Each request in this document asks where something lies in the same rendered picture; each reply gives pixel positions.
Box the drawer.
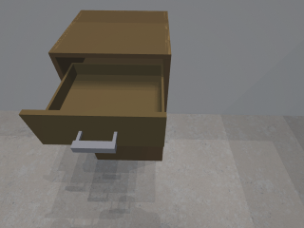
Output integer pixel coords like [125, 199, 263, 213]
[19, 63, 167, 147]

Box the handle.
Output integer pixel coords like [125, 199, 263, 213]
[70, 131, 118, 154]

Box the cabinet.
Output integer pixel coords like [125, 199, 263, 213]
[48, 9, 172, 162]

